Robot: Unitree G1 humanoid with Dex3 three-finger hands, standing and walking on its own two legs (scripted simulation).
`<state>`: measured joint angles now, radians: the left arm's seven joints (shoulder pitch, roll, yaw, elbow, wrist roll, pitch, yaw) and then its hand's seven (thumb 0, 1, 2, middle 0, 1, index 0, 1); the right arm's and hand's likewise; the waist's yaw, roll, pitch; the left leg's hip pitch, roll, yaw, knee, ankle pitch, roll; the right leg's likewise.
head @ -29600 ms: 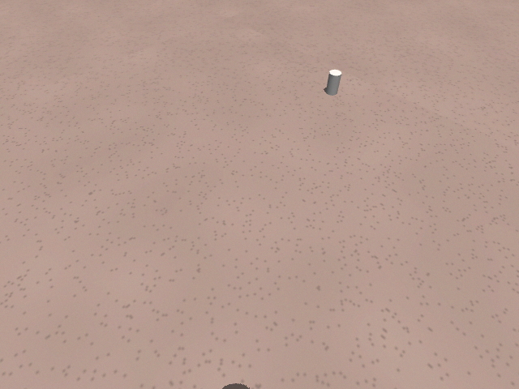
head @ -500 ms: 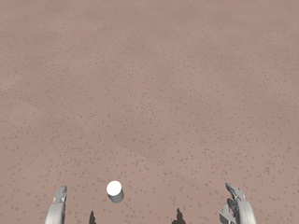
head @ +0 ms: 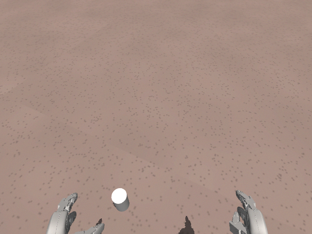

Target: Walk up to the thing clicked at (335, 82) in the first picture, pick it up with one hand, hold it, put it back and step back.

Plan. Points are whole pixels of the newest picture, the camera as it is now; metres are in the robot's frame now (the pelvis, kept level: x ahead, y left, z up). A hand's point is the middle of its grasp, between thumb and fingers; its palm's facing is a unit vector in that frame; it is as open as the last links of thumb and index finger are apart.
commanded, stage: stand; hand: left
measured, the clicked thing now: (120, 200) +0.42 +0.20 -0.65
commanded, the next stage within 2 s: none
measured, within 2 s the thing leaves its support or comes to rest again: neither
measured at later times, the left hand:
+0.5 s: hand out of the picture +0.07 +0.25 -0.11, palm faces +0.00 -0.94 -0.34, open 7.4 cm
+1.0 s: hand out of the picture +0.03 +0.26 -0.10, palm faces +0.01 -0.93 -0.36, open 7.4 cm
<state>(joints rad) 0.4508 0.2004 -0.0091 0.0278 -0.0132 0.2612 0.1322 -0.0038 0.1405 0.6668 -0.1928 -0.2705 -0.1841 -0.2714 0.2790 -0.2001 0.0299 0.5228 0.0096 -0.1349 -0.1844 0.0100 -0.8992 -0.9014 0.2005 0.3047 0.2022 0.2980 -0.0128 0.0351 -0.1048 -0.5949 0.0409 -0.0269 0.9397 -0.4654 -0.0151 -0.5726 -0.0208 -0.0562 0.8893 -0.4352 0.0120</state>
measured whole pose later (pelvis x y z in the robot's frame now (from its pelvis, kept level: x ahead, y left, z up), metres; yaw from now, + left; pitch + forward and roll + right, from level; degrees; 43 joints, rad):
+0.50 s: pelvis +0.00 +0.01 +0.04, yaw +0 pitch -2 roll +0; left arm 0.22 0.32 0.01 0.94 0.03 0.00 0.02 0.01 0.90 0.90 -0.21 -0.30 -0.20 -0.30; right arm 0.21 -0.31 -0.04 0.98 -0.04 0.00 -0.01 0.01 -0.90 -0.90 0.20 0.30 0.20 0.30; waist 0.01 -0.01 0.05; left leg -0.25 0.00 0.00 0.59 -0.31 0.01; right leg -0.25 -0.06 -0.04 0.58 -0.30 0.03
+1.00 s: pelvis -0.01 +0.01 +0.06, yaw +1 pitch -4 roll +0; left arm 0.14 0.33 0.01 1.16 0.02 -0.01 0.01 0.01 0.90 0.90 -0.21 -0.30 -0.20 -0.30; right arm 0.13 -0.32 -0.02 1.13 -0.02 0.00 0.00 0.00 -0.90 -0.90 0.20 0.30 0.20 0.30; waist 0.02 0.01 0.06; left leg -0.12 -0.01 0.00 0.36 -0.17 0.01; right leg -0.12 -0.06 -0.04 0.37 -0.17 0.03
